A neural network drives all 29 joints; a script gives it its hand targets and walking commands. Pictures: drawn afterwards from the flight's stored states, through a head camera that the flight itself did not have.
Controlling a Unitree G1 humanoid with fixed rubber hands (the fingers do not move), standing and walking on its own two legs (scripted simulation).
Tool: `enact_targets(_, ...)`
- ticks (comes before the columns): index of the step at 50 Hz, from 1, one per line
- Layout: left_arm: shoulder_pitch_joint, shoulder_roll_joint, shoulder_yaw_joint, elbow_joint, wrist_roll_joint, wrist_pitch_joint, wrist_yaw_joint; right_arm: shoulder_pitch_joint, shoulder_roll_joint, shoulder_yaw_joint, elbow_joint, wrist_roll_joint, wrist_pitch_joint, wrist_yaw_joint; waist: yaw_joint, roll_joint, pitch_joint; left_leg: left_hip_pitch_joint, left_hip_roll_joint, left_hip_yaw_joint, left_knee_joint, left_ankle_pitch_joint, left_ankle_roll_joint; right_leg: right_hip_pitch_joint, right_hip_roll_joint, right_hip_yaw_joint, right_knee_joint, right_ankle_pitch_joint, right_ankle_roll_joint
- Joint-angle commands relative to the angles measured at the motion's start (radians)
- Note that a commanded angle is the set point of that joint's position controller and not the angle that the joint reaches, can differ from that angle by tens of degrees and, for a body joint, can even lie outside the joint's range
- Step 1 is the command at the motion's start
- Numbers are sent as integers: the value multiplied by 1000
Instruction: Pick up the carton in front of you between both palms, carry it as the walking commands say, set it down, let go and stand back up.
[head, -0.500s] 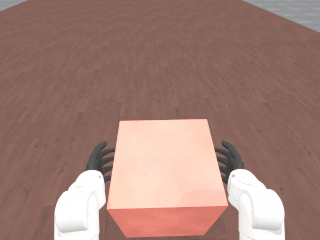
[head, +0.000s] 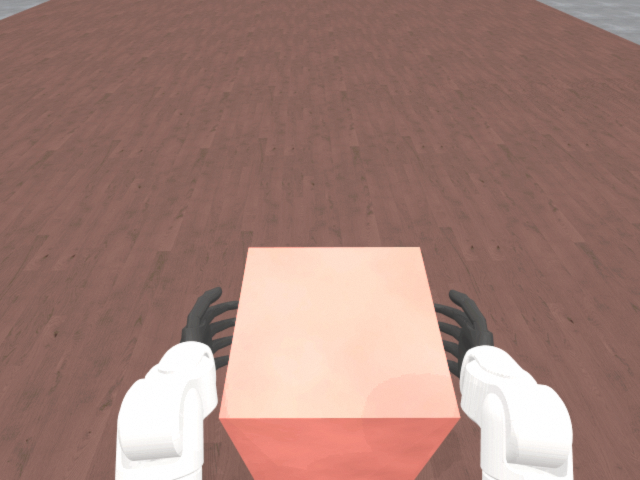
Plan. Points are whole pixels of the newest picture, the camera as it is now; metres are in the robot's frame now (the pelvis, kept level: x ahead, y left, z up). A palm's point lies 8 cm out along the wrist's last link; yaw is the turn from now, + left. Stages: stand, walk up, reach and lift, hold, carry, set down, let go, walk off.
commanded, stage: carry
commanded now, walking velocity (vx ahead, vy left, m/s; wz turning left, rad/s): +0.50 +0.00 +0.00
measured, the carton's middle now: (334, 370) +0.27 +0.00 +0.02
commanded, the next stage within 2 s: none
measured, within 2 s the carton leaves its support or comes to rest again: neither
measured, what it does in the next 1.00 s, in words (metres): walks ahead: left foot, then right foot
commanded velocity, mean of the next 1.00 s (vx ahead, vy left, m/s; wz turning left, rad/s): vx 0.50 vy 0.00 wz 0.00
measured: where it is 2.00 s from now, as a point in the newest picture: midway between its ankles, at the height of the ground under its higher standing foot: (327, 290)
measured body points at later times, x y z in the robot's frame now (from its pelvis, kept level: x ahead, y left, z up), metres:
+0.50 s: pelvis +0.34 -0.01 -0.01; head +0.30 -0.02 +0.44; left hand +0.58 +0.14 +0.10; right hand +0.58 -0.17 +0.10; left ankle +0.15 +0.11 -0.73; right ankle +0.47 -0.11 -0.73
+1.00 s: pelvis +0.67 -0.01 -0.01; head +0.65 -0.01 +0.44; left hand +0.92 +0.14 +0.09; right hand +0.92 -0.16 +0.09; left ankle +0.81 +0.09 -0.73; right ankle +0.48 -0.11 -0.73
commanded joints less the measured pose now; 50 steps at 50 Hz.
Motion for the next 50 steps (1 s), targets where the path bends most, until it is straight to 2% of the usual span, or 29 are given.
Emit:
enact_targets(1,-385,-797,-650,-53,-329,0,-184,-389,816,648,-5,322,-12,170,-24,-106,-106,333,-85,98,-41,-84,27,-101,-151,-34,267,717,-68)
enact_targets(2,-393,-789,-654,-60,-328,-1,-184,-370,815,640,6,318,-16,174,-48,-13,-178,569,41,-100,-80,-181,58,-291,-111,-43,488,561,-26)
enact_targets(3,-427,-800,-671,-100,-342,0,-188,-381,822,637,18,317,-30,178,-55,276,-280,787,295,-568,-180,-271,201,-578,8,-22,828,293,23)
enact_targets(4,-441,-830,-688,-95,-353,-6,-193,-363,862,641,29,327,-37,182,-40,318,-238,814,343,-700,-251,-54,230,-768,57,91,973,-73,4)
enact_targets(5,-438,-871,-700,-78,-354,-19,-198,-379,895,653,1,337,-49,188,-41,232,-236,782,326,-578,-208,82,221,-794,-8,164,1050,-68,-25)
enact_targets(6,-430,-906,-705,-74,-355,-35,-202,-392,935,663,-11,345,-62,194,-41,121,-244,722,306,-496,-184,140,191,-785,-51,182,1035,-29,-40)
enact_targets(7,-422,-940,-709,-65,-356,-50,-205,-413,965,679,-28,352,-76,199,-36,50,-219,641,287,-418,-203,121,149,-755,-82,192,958,29,-42)
enact_targets(8,-413,-965,-715,-64,-351,-65,-205,-427,981,694,-39,360,-87,203,-29,60,-211,578,265,-356,-235,47,117,-718,-97,190,880,71,-38)
enact_targets(9,-401,-976,-718,-65,-344,-77,-202,-424,986,703,-45,366,-97,206,-29,91,-206,544,248,-306,-260,2,109,-687,-88,164,823,100,-33)
enact_targets(12,-348,-964,-718,-77,-315,-99,-187,-383,954,717,-60,377,-110,216,-32,142,-158,512,225,-219,-329,-75,117,-693,-82,111,642,165,-9)
enact_targets(16,-327,-903,-716,-123,-306,-92,-171,-358,874,718,-99,376,-104,213,-34,143,-78,521,181,-126,-337,14,110,-689,-62,44,394,291,0)
enact_targets(22,-341,-761,-681,-162,-323,-29,-159,-345,741,673,-117,339,-49,177,-39,160,21,555,178,-64,-296,106,79,-600,-44,-13,234,365,-31)
enact_targets(24,-329,-723,-655,-144,-324,-9,-156,-364,713,662,-114,333,-26,165,-19,145,-15,532,150,1,-124,273,51,-421,8,-80,193,293,-44)
enact_targets(25,-323,-707,-638,-128,-324,-1,-155,-362,700,658,-109,329,-16,159,-7,96,-73,456,106,43,60,317,23,-231,43,-100,195,228,-46)
enact_targets(26,-313,-696,-621,-118,-318,4,-153,-380,681,654,-116,330,-5,155,14,-41,-128,300,62,51,304,156,-14,-67,-100,125,117,87,-66)
enact_targets(27,-339,-692,-613,-105,-321,5,-156,-403,691,668,-144,335,7,153,16,-311,-216,4,-60,11,619,-134,-62,151,-357,604,-2,-20,-208)
enact_targets(28,-329,-732,-617,-100,-336,9,-164,-423,713,677,-132,345,11,158,9,-314,-177,-133,-79,-114,762,-399,-42,145,-389,712,-70,185,-234)
enact_targets(29,-361,-768,-624,-116,-346,7,-172,-426,767,684,-110,347,6,163,4,-229,-183,-157,-14,-171,831,-386,-9,118,-369,582,-24,322,-219)
enact_targets(30,-379,-817,-636,-114,-356,0,-181,-430,814,684,-102,349,-2,169,3,-133,-199,-155,21,-187,819,-332,8,73,-339,486,9,396,-193)
enact_targets(31,-407,-856,-651,-123,-363,-9,-189,-435,857,692,-92,351,-12,175,-2,-67,-184,-131,52,-196,747,-272,11,7,-315,401,-4,408,-162)
enact_targets(32,-427,-885,-665,-130,-372,-19,-196,-440,893,700,-90,350,-23,178,-7,-75,-183,-92,65,-192,671,-222,8,-42,-294,338,-34,353,-132)
enact_targets(33,-439,-904,-676,-138,-380,-26,-202,-438,916,704,-86,345,-34,178,-7,-96,-185,-69,55,-166,627,-188,5,-63,-278,293,-60,314,-123)
enact_targets(35,-432,-909,-686,-146,-389,-34,-211,-421,934,706,-86,331,-49,173,-5,-119,-168,-72,48,-136,532,-151,-7,-74,-260,236,-103,247,-131)
enact_targets(37,-425,-894,-690,-155,-395,-37,-215,-415,928,708,-96,321,-56,165,-4,-128,-132,-120,46,-110,422,-110,-22,-51,-255,202,-134,254,-148)
enact_targets(41,-376,-835,-671,-143,-376,-24,-208,-384,879,701,-97,317,-41,155,-1,-122,-67,-141,28,-53,198,-17,-31,3,-221,120,-125,406,-147)
enact_targets(45,-344,-791,-646,-108,-341,-10,-197,-382,831,693,-82,321,-20,159,5,-142,11,-113,-4,0,65,38,-9,33,-207,64,-101,539,-138)
enact_targets(47,-345,-787,-643,-97,-330,-7,-192,-391,820,689,-79,327,-14,165,3,-159,36,-61,-9,12,16,50,9,44,-210,42,-76,600,-119)
enact_targets(49,-352,-791,-649,-95,-327,-7,-191,-386,820,679,-65,331,-15,171,-10,-164,-16,119,-53,63,-13,11,25,28,-198,-11,72,790,-90)
enact_targets(50,-358,-794,-657,-98,-328,-7,-191,-368,822,672,-50,330,-18,174,-29,-126,-80,303,-101,110,-42,-39,27,-28,-155,-66,245,828,-63)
